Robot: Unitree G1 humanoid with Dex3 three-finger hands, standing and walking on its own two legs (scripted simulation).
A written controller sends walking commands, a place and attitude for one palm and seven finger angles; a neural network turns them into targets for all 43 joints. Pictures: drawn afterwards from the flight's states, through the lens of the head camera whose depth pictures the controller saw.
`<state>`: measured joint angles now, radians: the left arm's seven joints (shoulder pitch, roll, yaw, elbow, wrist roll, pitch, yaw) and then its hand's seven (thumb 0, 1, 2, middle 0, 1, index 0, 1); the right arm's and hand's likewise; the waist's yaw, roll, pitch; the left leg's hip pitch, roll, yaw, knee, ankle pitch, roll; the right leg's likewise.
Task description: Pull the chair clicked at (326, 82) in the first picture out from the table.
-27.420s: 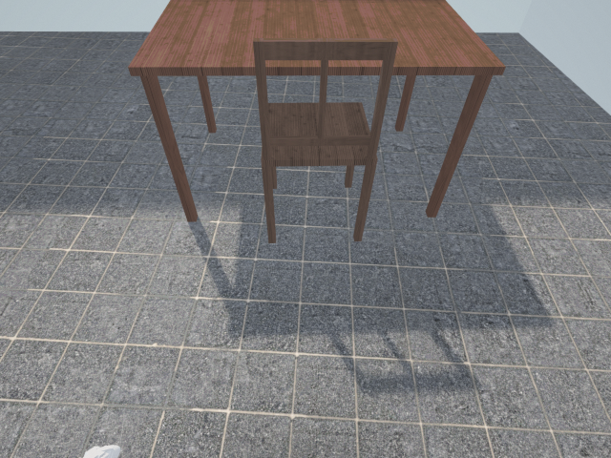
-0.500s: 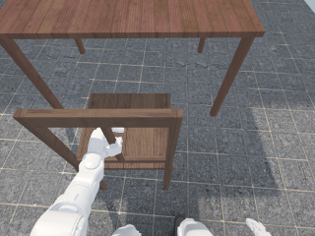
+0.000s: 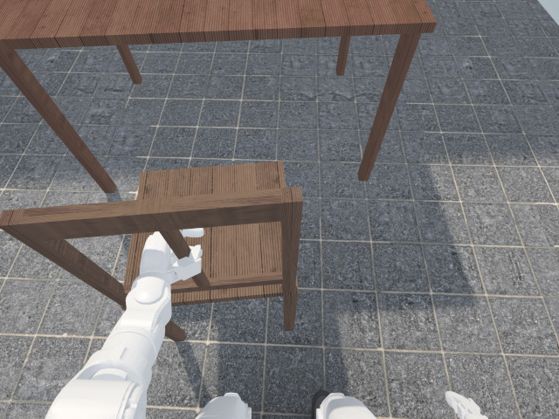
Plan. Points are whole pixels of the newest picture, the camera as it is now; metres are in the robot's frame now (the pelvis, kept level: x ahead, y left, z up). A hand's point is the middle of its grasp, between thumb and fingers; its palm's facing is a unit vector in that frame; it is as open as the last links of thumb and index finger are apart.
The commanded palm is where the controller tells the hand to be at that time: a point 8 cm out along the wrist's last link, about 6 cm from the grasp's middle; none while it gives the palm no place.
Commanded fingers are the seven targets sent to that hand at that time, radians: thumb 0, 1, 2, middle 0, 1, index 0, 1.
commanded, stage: step backward, pulling the chair out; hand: left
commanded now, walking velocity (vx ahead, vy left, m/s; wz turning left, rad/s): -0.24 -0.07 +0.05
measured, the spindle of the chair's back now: (187, 258) +0.38 +0.16 -0.10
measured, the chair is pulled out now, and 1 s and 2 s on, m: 0.49 0.64 0.64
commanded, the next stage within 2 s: stop walking, hand still on the chair in 0.06 s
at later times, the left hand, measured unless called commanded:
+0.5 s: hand (189, 346) +0.22 +0.13 -0.06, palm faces +0.03 -0.98 -0.17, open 5.3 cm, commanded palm +0.20 +0.19 -0.05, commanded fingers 0.00 0.90 0.90 -0.50 -1.45 -0.50 -1.45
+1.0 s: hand (182, 361) +0.20 +0.14 -0.07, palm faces -0.02 -0.99 -0.17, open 5.3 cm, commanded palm +0.18 +0.20 -0.05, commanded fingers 0.00 0.90 0.90 -0.50 -1.45 -0.50 -1.45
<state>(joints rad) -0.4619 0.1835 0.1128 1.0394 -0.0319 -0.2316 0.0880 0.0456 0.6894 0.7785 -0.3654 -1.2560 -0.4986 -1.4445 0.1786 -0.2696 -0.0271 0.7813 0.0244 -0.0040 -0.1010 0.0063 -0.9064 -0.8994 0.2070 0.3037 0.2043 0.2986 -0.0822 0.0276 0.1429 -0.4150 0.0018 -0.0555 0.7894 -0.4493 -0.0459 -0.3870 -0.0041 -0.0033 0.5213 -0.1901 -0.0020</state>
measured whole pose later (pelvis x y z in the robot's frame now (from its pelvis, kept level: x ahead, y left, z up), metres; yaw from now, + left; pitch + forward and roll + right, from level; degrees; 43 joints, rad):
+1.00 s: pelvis -0.05 +0.01 +0.01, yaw -2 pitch -1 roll +0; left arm -0.05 0.13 -0.05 0.70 -0.02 -0.12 0.08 0.06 0.69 0.82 -0.33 -1.31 -0.50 -1.44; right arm 0.20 -0.19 0.03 0.70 0.02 -0.02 -0.10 0.01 -0.91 -0.90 0.21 0.30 0.20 0.30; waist -0.02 0.01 0.06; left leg -0.20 0.03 0.03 0.47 -0.24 -0.01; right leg -0.21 -0.02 0.02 0.45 -0.22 0.03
